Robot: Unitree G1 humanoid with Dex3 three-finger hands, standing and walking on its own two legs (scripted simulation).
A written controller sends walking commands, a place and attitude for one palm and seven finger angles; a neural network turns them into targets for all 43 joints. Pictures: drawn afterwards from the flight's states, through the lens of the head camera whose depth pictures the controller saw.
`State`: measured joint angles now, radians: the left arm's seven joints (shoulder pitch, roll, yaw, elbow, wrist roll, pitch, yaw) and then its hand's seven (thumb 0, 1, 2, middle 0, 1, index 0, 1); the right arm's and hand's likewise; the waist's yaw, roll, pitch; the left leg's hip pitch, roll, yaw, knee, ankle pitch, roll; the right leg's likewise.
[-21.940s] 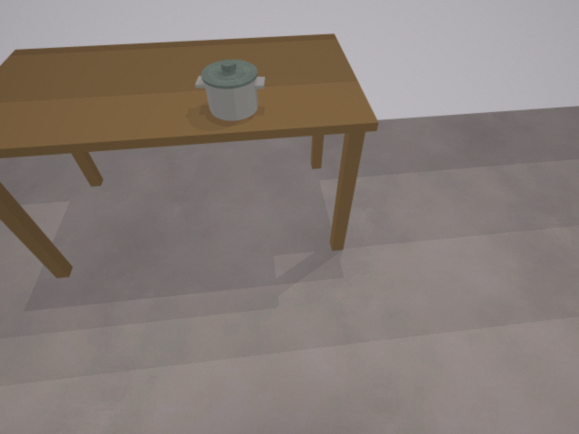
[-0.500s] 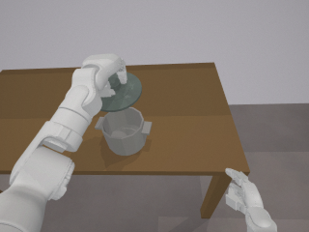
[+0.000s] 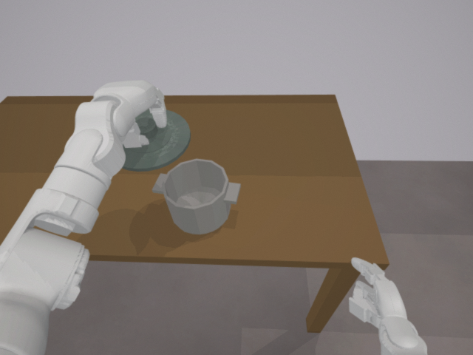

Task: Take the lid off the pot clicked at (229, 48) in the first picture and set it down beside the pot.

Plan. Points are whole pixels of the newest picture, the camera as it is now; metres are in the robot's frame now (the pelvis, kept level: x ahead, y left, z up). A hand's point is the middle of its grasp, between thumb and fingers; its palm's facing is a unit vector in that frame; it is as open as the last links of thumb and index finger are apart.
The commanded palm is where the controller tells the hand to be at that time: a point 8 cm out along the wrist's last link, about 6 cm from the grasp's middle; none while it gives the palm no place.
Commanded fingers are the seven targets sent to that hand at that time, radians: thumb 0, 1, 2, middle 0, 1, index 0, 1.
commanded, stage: move the lid sideways beside the pot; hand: left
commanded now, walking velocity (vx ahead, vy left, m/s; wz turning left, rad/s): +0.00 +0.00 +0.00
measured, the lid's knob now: (145, 128) +0.47 +0.18 +0.15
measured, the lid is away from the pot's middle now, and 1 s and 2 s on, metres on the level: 0.07 0.19 0.23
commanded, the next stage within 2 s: lower the lid onto the table in 1.52 s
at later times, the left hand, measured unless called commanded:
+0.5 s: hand (104, 130) +0.44 +0.24 +0.17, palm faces -0.27 -0.04 -0.96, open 7.2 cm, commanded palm +0.43 +0.25 +0.25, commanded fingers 0.00 0.71 0.93 -0.95 -1.07 -0.88 -1.03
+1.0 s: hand (70, 136) +0.43 +0.30 +0.17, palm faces -0.32 -0.05 -0.95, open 7.2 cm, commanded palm +0.44 +0.30 +0.25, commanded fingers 0.00 0.71 0.93 -0.95 -1.07 -0.88 -1.03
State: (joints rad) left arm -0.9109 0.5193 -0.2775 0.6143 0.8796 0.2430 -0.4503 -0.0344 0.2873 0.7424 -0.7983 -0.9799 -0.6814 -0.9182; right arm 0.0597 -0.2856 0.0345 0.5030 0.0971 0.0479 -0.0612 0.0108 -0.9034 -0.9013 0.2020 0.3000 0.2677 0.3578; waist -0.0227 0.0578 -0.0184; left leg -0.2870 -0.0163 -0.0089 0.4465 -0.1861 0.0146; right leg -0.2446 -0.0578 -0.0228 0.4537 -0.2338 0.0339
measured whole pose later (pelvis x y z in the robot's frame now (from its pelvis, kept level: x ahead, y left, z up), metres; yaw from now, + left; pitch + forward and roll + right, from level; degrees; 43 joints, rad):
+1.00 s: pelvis +0.00 +0.01 +0.00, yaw +1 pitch +4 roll -1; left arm -0.92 0.73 -0.13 0.75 0.90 0.04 -0.50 -0.05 0.29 0.74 -0.80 -0.98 -0.67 -0.92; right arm 0.07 -0.31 0.04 0.47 0.11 0.05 -0.08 0.01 -0.90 -0.90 0.20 0.30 0.26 0.35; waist -0.03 0.03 0.00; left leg -0.33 -0.02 -0.03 0.46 -0.19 0.03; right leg -0.25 -0.05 -0.04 0.39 -0.20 0.04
